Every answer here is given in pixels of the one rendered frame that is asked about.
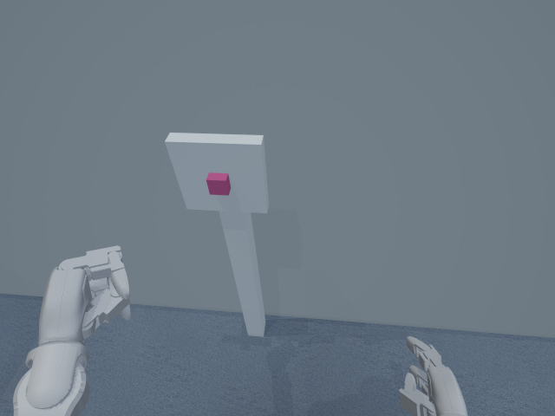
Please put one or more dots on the left robot forearm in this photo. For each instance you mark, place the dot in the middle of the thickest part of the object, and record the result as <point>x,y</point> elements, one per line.
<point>56,384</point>

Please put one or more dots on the panel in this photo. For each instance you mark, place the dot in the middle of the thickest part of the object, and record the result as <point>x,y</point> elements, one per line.
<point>193,156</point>

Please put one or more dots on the button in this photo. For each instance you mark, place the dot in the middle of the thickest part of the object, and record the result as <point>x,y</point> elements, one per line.
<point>218,183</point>

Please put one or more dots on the left robot hand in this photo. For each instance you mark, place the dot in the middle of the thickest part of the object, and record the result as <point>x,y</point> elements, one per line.
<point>68,294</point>

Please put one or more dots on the right robot hand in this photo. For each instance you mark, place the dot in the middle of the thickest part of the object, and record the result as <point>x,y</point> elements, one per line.
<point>440,390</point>

